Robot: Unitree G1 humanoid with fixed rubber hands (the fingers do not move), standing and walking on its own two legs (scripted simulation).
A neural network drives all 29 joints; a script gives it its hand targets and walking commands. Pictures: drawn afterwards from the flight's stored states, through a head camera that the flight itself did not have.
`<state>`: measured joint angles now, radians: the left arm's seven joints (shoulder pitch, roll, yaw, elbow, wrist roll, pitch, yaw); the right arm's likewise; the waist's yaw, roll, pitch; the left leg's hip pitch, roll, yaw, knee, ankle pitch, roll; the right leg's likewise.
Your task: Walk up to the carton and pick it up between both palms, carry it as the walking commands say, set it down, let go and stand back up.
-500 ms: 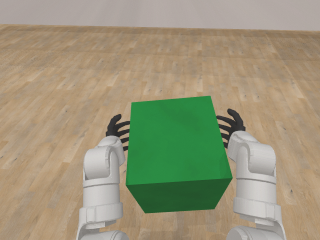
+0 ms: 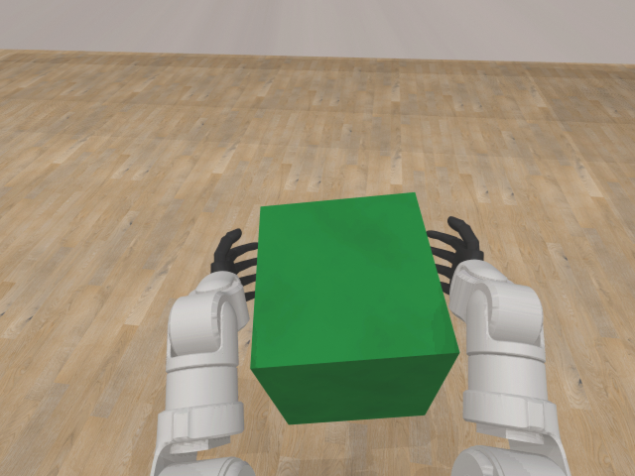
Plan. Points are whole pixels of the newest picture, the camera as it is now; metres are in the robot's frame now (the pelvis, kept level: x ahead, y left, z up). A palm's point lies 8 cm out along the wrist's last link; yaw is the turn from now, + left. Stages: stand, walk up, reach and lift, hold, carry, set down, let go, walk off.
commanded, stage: carry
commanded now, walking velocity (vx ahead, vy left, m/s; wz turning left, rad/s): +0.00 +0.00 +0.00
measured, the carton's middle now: (347, 316) +0.33 -0.01 +0.03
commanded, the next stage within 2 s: none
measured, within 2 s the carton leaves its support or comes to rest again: neither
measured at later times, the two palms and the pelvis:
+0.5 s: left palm (227, 287) +0.33 +0.15 +0.10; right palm (459, 277) +0.34 -0.14 +0.11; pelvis +0.00 +0.00 +0.00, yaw +0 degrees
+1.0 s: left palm (229, 286) +0.33 +0.15 +0.09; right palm (457, 276) +0.34 -0.14 +0.10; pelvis +0.01 +0.00 +0.00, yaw +0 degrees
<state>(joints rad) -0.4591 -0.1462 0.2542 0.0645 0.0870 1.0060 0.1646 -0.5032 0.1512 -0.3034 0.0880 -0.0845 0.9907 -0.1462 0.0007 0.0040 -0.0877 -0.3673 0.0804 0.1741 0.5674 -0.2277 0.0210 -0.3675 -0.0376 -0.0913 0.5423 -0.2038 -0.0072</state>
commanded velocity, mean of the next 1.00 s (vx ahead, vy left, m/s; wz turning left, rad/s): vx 0.00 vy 0.00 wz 0.00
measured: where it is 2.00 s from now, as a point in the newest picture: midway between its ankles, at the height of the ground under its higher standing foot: outside the picture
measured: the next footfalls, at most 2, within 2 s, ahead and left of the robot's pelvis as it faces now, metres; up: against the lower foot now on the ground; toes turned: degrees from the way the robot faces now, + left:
none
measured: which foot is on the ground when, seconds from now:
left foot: down 0.00-1.00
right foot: down 0.00-1.00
